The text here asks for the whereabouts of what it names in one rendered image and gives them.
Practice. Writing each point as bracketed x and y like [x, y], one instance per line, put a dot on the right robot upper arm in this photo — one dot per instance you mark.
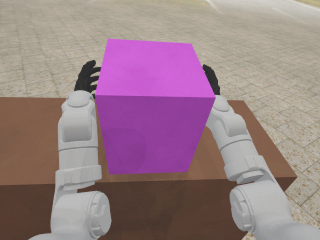
[262, 209]

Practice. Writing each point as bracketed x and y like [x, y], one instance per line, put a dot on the carton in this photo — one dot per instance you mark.
[153, 100]

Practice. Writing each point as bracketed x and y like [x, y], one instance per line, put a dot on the robot left hand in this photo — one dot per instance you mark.
[84, 80]

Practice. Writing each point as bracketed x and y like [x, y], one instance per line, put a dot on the pedestal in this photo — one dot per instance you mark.
[192, 205]

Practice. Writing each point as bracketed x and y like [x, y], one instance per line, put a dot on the robot right hand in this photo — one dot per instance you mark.
[213, 81]

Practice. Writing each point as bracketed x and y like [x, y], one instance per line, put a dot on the left robot forearm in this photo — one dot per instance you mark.
[77, 145]

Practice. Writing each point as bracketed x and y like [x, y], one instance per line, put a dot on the right robot forearm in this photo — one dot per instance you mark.
[242, 162]

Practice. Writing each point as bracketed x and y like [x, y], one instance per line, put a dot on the left robot upper arm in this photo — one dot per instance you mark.
[79, 216]

